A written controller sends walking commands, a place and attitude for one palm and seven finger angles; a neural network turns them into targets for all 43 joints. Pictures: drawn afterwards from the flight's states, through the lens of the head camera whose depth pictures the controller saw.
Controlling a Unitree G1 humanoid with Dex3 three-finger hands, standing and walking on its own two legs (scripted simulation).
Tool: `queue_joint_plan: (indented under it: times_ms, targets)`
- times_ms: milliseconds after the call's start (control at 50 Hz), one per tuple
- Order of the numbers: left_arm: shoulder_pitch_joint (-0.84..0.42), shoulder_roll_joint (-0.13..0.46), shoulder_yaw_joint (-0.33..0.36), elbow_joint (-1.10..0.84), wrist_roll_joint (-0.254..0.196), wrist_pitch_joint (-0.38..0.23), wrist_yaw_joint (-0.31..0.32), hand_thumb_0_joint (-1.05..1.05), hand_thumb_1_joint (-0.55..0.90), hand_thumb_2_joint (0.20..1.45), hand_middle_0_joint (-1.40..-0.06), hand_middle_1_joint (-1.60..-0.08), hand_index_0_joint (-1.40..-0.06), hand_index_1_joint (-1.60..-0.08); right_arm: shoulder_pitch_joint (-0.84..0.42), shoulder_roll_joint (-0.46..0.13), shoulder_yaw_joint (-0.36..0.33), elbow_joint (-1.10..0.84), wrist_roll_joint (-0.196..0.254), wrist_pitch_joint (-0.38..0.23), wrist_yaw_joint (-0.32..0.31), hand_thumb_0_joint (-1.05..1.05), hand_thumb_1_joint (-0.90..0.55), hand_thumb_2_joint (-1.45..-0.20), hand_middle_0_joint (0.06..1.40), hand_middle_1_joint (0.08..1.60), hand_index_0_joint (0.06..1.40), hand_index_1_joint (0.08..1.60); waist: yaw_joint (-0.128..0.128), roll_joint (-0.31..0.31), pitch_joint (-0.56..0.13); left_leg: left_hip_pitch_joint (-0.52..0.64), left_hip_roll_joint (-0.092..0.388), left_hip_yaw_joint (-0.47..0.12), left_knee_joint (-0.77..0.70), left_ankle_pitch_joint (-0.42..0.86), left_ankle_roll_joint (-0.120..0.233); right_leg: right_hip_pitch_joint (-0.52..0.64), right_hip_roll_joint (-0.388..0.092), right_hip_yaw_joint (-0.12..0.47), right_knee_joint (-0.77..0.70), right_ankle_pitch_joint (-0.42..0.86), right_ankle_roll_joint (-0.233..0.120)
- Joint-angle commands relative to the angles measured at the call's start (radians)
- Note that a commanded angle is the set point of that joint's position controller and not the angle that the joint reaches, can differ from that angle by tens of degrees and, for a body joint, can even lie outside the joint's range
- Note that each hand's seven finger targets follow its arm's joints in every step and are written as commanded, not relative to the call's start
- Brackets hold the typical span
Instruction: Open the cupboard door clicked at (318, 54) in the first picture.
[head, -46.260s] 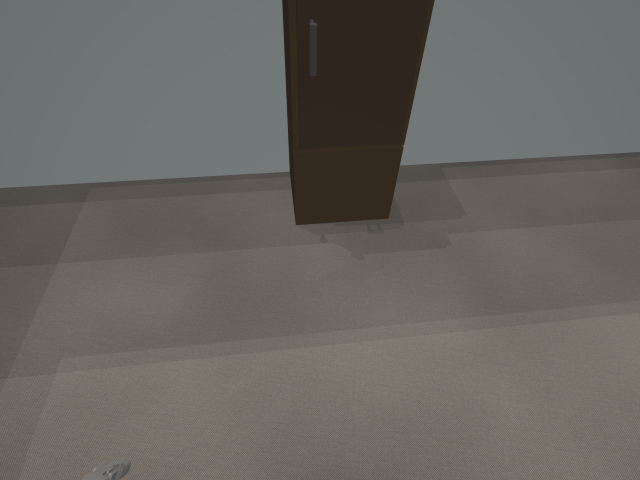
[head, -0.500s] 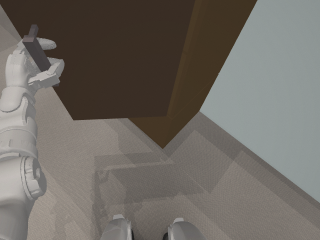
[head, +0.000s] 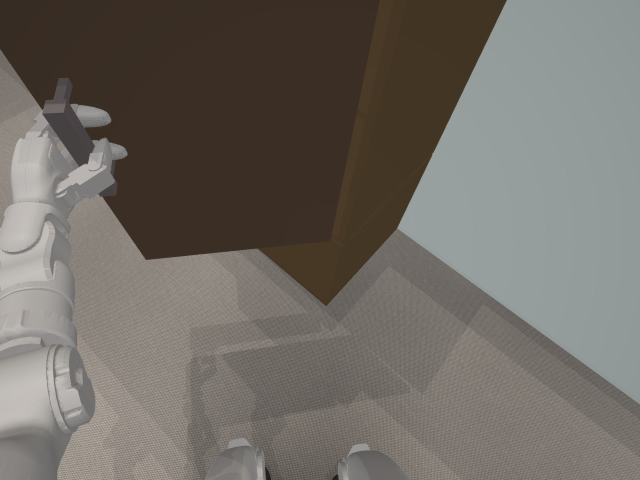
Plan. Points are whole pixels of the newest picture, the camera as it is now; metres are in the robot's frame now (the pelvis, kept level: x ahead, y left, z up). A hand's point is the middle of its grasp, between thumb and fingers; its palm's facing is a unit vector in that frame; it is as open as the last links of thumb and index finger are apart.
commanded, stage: pull the door open along its arc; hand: left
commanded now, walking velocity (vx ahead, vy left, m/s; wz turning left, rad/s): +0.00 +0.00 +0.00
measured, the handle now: (87, 141) +0.52 +0.26 +0.08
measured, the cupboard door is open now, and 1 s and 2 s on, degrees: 50 95 95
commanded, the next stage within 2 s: open thumb and fingers to let go in 0.84 s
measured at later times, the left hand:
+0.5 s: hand (148, 273) +0.34 +0.16 +0.08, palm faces +0.39 -0.92 +0.03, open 5.9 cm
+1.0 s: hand (242, 343) +0.26 +0.07 +0.08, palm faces +0.48 -0.88 +0.00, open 5.9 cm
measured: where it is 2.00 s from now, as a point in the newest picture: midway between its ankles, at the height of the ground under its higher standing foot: outside the picture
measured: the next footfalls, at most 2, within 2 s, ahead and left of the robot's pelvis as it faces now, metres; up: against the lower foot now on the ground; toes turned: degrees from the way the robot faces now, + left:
none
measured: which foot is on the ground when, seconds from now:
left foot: down 0.00-1.00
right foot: down 0.00-1.00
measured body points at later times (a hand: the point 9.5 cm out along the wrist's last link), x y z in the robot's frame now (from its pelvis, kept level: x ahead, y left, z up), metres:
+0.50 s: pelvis +0.00 -0.01 +0.01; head +0.04 -0.01 +0.46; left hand +0.31 +0.21 +0.08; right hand +0.18 -0.23 -0.08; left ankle +0.02 +0.09 -0.68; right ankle -0.02 -0.11 -0.68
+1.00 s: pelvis +0.01 -0.05 +0.01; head +0.03 -0.08 +0.46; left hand +0.23 +0.11 +0.09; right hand +0.18 -0.27 -0.09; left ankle +0.02 +0.09 -0.68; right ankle -0.02 -0.11 -0.68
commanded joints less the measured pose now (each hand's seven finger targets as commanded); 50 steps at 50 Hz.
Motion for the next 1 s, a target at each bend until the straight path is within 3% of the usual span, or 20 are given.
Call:
queue_joint_plan:
  times_ms: [0,40,100,160,180,200,240,280,360,420,480,520,580,620,800,820,840,880,920,980]
  targets:
    - [-0.144,0.207,0.023,-0.306,-0.054,-0.057,-0.02,0.0,0.9,0.9,-0.4,-1.35,-0.4,-1.35,0.076,-0.172,-0.074,-0.109,0.009,-0.023,-0.005,0.0,-0.9,-0.9,0.2,0.3,0.2,0.3,0.072,0.085,-0.445,0.42,-0.039,-0.066,-0.11,0.446,0.003,0.197,0.025,0.02,-0.103,0.461,-0.002]
    - [-0.057,0.183,0.022,-0.396,-0.071,-0.058,-0.016,0.0,0.9,0.9,-0.4,-1.35,-0.4,-1.35,0.06,-0.168,-0.08,-0.126,0.013,-0.026,-0.001,0.0,-0.9,-0.9,0.2,0.3,0.2,0.3,0.09,0.085,-0.463,0.453,-0.037,-0.065,-0.117,0.506,0.002,0.222,0.024,0.019,-0.101,0.506,-0.004]
    - [0.106,0.101,-0.015,-0.498,-0.098,-0.041,-0.01,0.0,0.9,0.9,-0.4,-1.35,-0.4,-1.35,0.027,-0.155,-0.084,-0.154,0.021,-0.036,0.008,0.0,-0.9,-0.9,0.2,0.3,0.2,0.3,0.103,0.058,-0.408,0.454,-0.039,-0.054,-0.136,0.505,0.003,0.241,0.022,0.015,-0.116,0.516,-0.001]
    - [0.241,0.075,-0.012,-0.582,-0.122,-0.026,0.003,0.0,0.9,0.9,-0.4,-1.35,-0.4,-1.35,-0.009,-0.15,-0.083,-0.175,0.025,-0.049,0.012,0.0,-0.9,-0.9,0.2,0.3,0.2,0.3,0.114,0.019,-0.352,0.419,-0.045,-0.043,-0.151,0.491,0.007,0.278,0.017,0.018,-0.122,0.554,0.003]
    - [0.239,0.054,0.125,-0.659,-0.181,-0.013,0.145,0.0,0.9,0.9,-0.4,-1.35,-0.4,-1.35,-0.048,-0.118,-0.084,-0.183,0.017,-0.062,0.011,0.0,-0.9,-0.9,0.2,0.3,0.2,0.3,0.21,0.003,-0.356,0.373,-0.054,-0.038,-0.165,0.47,-0.005,0.301,0.013,0.006,-0.128,0.521,0.004]
    - [0.301,-0.046,0.036,-0.677,-0.158,0.002,0.216,0.0,0.9,0.9,-0.4,-1.35,-0.4,-1.35,-0.059,-0.115,-0.082,-0.185,0.017,-0.074,0.018,0.0,-0.9,-0.9,0.2,0.3,0.2,0.3,0.17,0.025,-0.321,0.397,-0.051,-0.04,-0.178,0.462,-0.012,0.282,0.015,-0.002,-0.125,0.496,0.003]
    - [0.432,-0.103,0.022,-0.765,-0.138,0.008,0.304,0.0,0.9,0.9,-0.4,-1.35,-0.4,-1.35,-0.075,-0.106,-0.083,-0.186,0.01,-0.095,0.033,0.0,-0.9,-0.9,0.2,0.3,0.2,0.3,0.188,0.048,-0.318,0.425,-0.048,-0.043,-0.177,0.513,-0.022,0.272,0.013,-0.012,-0.11,0.496,0.0]
    - [0.475,-0.142,-0.019,-0.867,-0.082,0.01,0.4,0.0,0.9,0.9,-0.4,-1.35,-0.4,-1.35,-0.092,-0.099,-0.083,-0.185,-0.003,-0.093,0.04,0.0,-0.9,-0.9,0.2,0.3,0.2,0.3,0.184,0.046,-0.328,0.446,-0.042,-0.044,-0.173,0.539,-0.025,0.266,0.008,-0.011,-0.099,0.491,0.002]
    - [0.517,-0.235,-0.11,-0.952,0.026,0.031,0.576,0.0,0.9,0.9,-0.4,-1.35,-0.4,-1.35,-0.143,-0.085,-0.077,-0.196,-0.027,-0.081,0.046,0.0,-0.9,-0.9,0.2,0.3,0.2,0.3,0.175,-0.017,-0.284,0.412,-0.049,-0.047,-0.183,0.423,-0.023,0.287,-0.002,-0.006,-0.105,0.439,-0.001]
    - [0.553,-0.301,-0.182,-1.002,0.074,0.039,0.651,0.0,0.9,0.9,-0.4,-1.35,-0.4,-1.35,-0.17,-0.078,-0.075,-0.201,-0.039,-0.071,0.04,0.0,-0.9,-0.9,0.2,0.3,0.2,0.3,0.166,-0.054,-0.276,0.414,-0.053,-0.051,-0.186,0.356,-0.021,0.297,-0.006,-0.001,-0.124,0.395,-0.004]
    - [0.58,-0.373,-0.262,-1.045,0.1,0.042,0.681,0.0,0.9,0.9,-0.4,-1.35,-0.4,-1.35,-0.202,-0.063,-0.07,-0.204,-0.045,-0.064,0.03,0.0,-0.9,-0.9,0.2,0.3,0.2,0.3,0.162,-0.046,-0.259,0.425,-0.057,-0.046,-0.194,0.32,-0.021,0.308,-0.015,0.005,-0.143,0.387,-0.004]
    - [0.596,-0.381,-0.281,-1.069,0.113,0.041,0.702,0.0,0.9,0.9,-0.4,-1.35,-0.4,-1.35,-0.213,-0.059,-0.067,-0.2,-0.05,-0.061,0.021,0.0,-0.9,-0.9,0.2,0.3,0.2,0.3,0.162,-0.061,-0.234,0.421,-0.059,-0.048,-0.195,0.304,-0.018,0.317,-0.017,0.016,-0.159,0.381,-0.006]
    - [0.646,-0.441,-0.347,-1.127,0.124,0.042,0.723,0.0,0.9,0.9,-0.4,-1.35,-0.4,-1.35,-0.242,-0.044,-0.062,-0.208,-0.055,-0.062,0.019,0.0,-0.9,-0.9,0.2,0.3,0.2,0.3,0.161,-0.025,-0.217,0.433,-0.065,-0.042,-0.197,0.291,-0.017,0.327,-0.028,0.025,-0.175,0.391,-0.005]
    - [0.718,-0.467,-0.387,-1.152,0.134,0.045,0.726,0.0,0.9,0.9,-0.4,-1.35,-0.4,-1.35,-0.245,-0.042,-0.062,-0.216,-0.057,-0.063,0.018,0.0,-0.9,-0.9,0.2,0.3,0.2,0.3,0.16,-0.061,-0.204,0.426,-0.065,-0.043,-0.197,0.289,-0.015,0.345,-0.032,0.032,-0.186,0.405,-0.003]
    - [0.924,-0.587,-0.544,-1.29,0.165,0.054,0.766,0.0,0.9,0.9,-0.4,-1.35,-0.4,-1.35,-0.276,-0.02,-0.058,-0.248,-0.066,-0.087,0.017,0.0,-0.9,-0.9,0.2,0.3,0.2,0.3,0.153,-0.089,-0.165,0.415,-0.074,-0.046,-0.194,0.236,-0.018,0.37,-0.07,0.068,-0.217,0.445,0.022]
    - [0.941,-0.591,-0.559,-1.292,0.176,0.057,0.776,0.0,0.9,0.9,-0.4,-1.35,-0.4,-1.35,-0.273,-0.02,-0.059,-0.248,-0.067,-0.091,0.018,0.0,-0.9,-0.9,0.2,0.3,0.2,0.3,0.143,-0.123,-0.149,0.406,-0.074,-0.052,-0.188,0.235,-0.016,0.37,-0.072,0.074,-0.224,0.449,0.024]
    - [0.96,-0.615,-0.589,-1.314,0.182,0.056,0.782,0.0,0.9,0.9,-0.4,-1.35,-0.4,-1.35,-0.285,-0.017,-0.058,-0.251,-0.067,-0.096,0.021,0.0,-0.9,-0.9,0.2,0.3,0.2,0.3,0.146,-0.094,-0.152,0.406,-0.076,-0.049,-0.186,0.229,-0.017,0.365,-0.078,0.08,-0.223,0.45,0.026]
    - [0.944,-0.613,-0.605,-1.321,0.209,0.056,0.797,0.0,0.9,0.9,-0.4,-1.35,-0.4,-1.35,-0.276,-0.018,-0.058,-0.246,-0.073,-0.103,0.019,0.0,-0.9,-0.9,0.2,0.3,0.2,0.3,0.135,-0.117,-0.145,0.392,-0.077,-0.057,-0.173,0.225,-0.016,0.354,-0.086,0.091,-0.218,0.467,0.03]
    - [0.81,-0.561,-0.573,-1.292,0.244,0.051,0.822,0.0,0.9,0.9,-0.4,-1.35,-0.4,-1.35,-0.27,-0.019,-0.056,-0.218,-0.083,-0.103,0.007,0.0,-0.9,-0.9,0.2,0.3,0.2,0.3,0.109,-0.16,-0.12,0.357,-0.078,-0.069,-0.147,0.198,-0.015,0.319,-0.1,0.124,-0.228,0.44,0.039]
    - [0.796,-0.545,-0.543,-1.251,0.257,0.035,0.827,0.0,0.69,0.81,-0.385,-1.327,-0.385,-1.327,-0.289,-0.008,-0.057,-0.204,-0.085,-0.101,-0.005,0.0,-0.9,-0.9,0.2,0.3,0.2,0.3,0.126,-0.138,-0.127,0.328,-0.084,-0.066,-0.132,0.166,-0.017,0.315,-0.119,0.163,-0.248,0.362,0.038]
